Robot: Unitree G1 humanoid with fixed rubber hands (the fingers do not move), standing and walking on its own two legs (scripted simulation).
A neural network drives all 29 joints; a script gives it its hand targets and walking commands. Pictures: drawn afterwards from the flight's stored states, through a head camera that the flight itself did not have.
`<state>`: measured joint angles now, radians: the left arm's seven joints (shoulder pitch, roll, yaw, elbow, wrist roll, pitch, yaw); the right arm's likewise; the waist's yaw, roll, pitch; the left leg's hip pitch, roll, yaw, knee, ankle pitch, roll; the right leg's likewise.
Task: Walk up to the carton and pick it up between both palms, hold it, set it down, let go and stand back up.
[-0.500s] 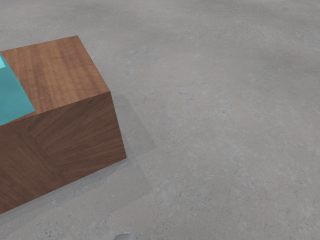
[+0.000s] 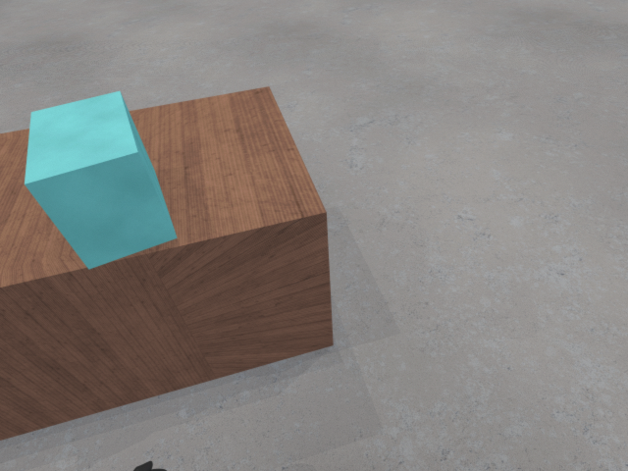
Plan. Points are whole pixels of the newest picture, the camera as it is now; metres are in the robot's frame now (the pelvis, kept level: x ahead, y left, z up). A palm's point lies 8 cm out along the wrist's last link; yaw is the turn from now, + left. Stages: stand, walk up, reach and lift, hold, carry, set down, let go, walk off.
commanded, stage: walk up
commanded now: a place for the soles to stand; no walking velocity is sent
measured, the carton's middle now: (105, 175) +0.77 +0.43 -0.01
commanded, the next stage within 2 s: none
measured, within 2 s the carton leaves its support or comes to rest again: neither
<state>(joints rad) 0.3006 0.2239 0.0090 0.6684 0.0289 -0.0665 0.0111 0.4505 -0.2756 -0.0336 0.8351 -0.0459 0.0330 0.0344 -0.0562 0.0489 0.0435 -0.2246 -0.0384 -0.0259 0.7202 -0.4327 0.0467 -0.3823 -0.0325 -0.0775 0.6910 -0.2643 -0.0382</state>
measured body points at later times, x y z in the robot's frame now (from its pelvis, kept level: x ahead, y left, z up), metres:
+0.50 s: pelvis +0.18 +0.10 +0.00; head +0.21 +0.11 +0.44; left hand +0.06 +0.34 -0.13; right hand +0.36 -0.10 -0.13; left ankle +0.25 +0.23 -0.72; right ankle +0.09 -0.09 -0.71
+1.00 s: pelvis +0.26 +0.19 +0.00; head +0.31 +0.16 +0.44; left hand +0.32 +0.47 -0.09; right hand +0.42 -0.04 -0.15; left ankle +0.23 +0.25 -0.67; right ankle +0.37 +0.10 -0.71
